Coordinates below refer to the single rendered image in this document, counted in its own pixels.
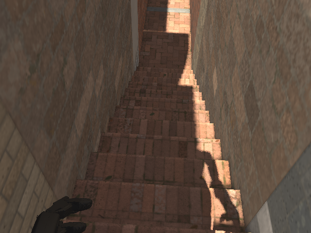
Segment left robot hand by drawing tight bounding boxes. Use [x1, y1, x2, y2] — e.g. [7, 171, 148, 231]
[31, 196, 92, 233]

